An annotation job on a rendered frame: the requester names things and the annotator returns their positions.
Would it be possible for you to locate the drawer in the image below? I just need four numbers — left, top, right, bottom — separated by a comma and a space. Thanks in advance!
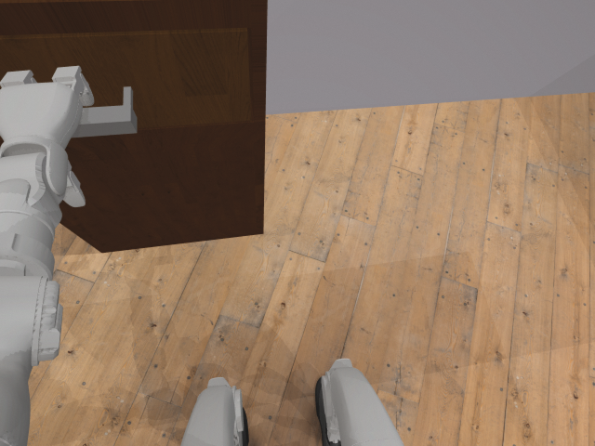
0, 28, 251, 138

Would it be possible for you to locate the left robot forearm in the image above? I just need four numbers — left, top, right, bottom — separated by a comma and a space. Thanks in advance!
0, 136, 68, 281

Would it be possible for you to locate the handle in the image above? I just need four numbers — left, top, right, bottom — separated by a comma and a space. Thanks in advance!
72, 86, 138, 138

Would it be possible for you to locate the robot left hand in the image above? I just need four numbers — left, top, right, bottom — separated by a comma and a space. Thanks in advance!
0, 66, 94, 207

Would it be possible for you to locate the cabinet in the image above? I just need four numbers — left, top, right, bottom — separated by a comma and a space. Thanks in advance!
0, 0, 268, 253

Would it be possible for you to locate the left robot upper arm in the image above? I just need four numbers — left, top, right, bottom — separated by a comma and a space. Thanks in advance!
0, 276, 63, 446

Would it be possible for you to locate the robot right shin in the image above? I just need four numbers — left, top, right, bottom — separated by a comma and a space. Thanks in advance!
325, 359, 363, 441

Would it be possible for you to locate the robot right foot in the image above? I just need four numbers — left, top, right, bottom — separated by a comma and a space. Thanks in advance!
315, 377, 341, 446

